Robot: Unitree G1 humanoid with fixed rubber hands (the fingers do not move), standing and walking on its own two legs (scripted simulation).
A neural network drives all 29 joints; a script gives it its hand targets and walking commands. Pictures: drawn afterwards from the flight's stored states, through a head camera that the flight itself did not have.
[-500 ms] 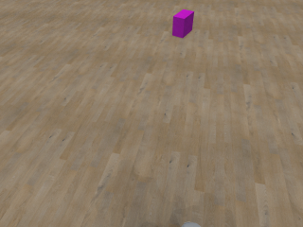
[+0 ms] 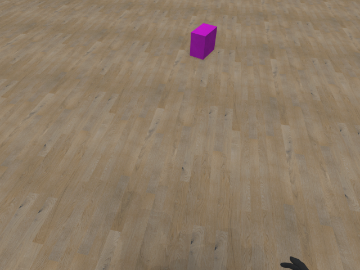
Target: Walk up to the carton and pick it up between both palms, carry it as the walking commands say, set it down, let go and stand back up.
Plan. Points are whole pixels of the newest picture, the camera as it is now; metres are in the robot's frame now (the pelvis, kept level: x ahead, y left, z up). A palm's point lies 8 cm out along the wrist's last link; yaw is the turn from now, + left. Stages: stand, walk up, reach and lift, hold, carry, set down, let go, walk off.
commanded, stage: walk up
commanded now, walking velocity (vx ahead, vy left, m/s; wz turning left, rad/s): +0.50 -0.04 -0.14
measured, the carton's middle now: (203, 41) +2.37 -0.20 -0.64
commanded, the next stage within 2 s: none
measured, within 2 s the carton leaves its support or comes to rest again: neither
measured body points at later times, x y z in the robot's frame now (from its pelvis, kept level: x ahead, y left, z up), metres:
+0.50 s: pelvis +0.26 -0.07 -0.02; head +0.29 -0.09 +0.43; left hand +0.38 +0.17 -0.14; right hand +0.27 -0.32 -0.17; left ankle +0.09 +0.08 -0.69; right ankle +0.36 -0.18 -0.73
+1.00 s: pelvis +0.51 -0.02 +0.00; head +0.52 +0.00 +0.45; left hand +0.51 +0.22 -0.16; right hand +0.61 -0.28 -0.12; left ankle +0.60 +0.07 -0.73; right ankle +0.38 -0.17 -0.68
